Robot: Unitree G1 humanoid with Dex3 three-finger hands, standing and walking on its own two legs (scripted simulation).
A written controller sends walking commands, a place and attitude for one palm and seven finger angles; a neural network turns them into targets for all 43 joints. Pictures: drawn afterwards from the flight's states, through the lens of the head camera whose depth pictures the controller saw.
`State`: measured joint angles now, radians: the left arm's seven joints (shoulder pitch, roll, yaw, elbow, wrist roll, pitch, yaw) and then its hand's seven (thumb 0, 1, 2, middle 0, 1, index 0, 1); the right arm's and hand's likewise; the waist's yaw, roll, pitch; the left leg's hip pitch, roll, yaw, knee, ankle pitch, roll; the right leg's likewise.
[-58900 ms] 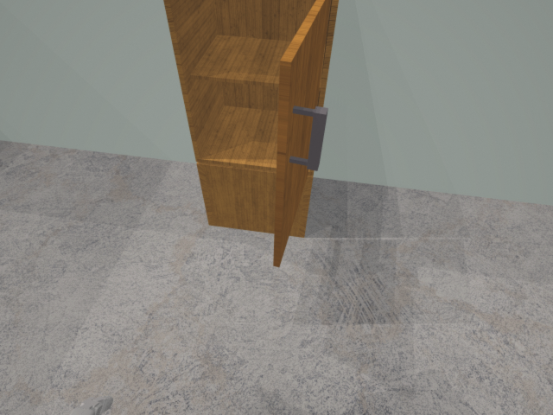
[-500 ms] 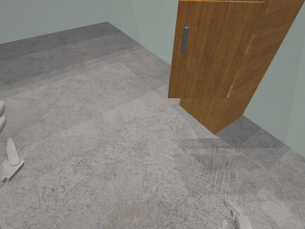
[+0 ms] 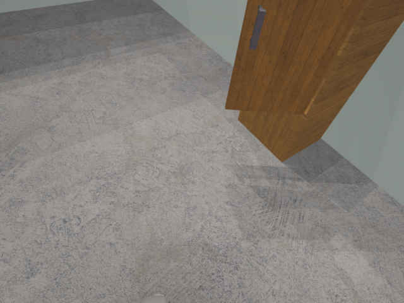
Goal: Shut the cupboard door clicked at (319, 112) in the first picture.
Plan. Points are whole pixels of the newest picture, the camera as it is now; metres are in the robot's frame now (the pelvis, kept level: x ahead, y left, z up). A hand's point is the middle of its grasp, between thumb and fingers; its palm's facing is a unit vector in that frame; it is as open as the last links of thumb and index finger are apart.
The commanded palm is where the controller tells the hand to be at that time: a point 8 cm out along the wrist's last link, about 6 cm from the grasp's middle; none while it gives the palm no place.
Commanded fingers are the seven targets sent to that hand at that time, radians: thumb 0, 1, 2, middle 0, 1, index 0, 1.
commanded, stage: let the arm hang, fingers relaxed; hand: left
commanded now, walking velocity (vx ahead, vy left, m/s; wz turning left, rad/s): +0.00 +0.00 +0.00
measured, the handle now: (256, 27) +0.99 -0.14 +0.08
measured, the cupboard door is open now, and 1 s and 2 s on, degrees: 56 56 56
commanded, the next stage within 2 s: look to check the result in 0.68 s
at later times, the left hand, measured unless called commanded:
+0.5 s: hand out of the picture +0.05 +0.23 -0.15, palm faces -0.03 -0.95 -0.31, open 7.4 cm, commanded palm none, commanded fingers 0.00 0.90 0.90 -0.20 -0.30 -0.20 -0.30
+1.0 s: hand out of the picture +0.10 +0.23 -0.15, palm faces -0.05 -0.95 -0.32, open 7.4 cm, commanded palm none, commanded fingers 0.00 0.90 0.90 -0.20 -0.30 -0.20 -0.30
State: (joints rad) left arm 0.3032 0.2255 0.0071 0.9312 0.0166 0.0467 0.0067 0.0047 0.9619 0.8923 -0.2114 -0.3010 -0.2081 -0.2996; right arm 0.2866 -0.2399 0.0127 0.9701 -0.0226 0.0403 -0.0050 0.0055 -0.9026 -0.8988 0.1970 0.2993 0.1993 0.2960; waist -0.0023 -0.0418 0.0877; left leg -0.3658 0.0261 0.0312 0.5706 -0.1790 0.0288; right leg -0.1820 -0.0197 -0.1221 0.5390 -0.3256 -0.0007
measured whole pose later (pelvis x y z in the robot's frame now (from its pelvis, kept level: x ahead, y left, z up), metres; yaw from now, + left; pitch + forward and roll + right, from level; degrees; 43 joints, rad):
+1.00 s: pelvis +0.03 -0.01 +0.02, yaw -2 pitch -2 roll +0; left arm 0.16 0.30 0.02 1.12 0.01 0.00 0.01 0.01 0.90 0.89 -0.21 -0.30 -0.20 -0.30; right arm 0.13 -0.29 0.00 1.11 -0.01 0.00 -0.01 0.00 -0.90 -0.90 0.20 0.30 0.20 0.30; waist -0.01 0.02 0.07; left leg -0.20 0.01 0.08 0.36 -0.13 0.02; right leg -0.03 -0.02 -0.08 0.33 -0.26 0.00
